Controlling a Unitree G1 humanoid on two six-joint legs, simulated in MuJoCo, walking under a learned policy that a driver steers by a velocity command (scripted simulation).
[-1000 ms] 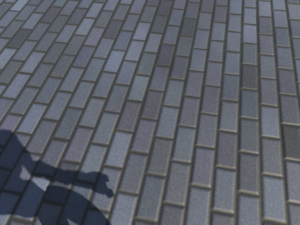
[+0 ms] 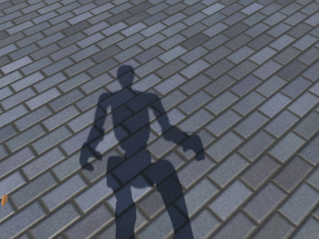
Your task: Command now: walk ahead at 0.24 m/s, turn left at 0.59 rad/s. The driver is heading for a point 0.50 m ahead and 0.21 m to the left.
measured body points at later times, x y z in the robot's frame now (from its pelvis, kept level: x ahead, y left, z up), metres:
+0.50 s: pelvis +0.07 +0.07 -0.01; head +0.11 +0.10 +0.44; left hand +0.18 +0.38 -0.11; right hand +0.29 -0.17 -0.09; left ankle +0.05 +0.15 -0.75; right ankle +0.19 -0.07 -0.70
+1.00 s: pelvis +0.10 +0.07 -0.01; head +0.13 +0.09 +0.44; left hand +0.07 +0.37 -0.12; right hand +0.38 -0.08 -0.10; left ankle +0.03 +0.17 -0.74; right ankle +0.19 -0.04 -0.75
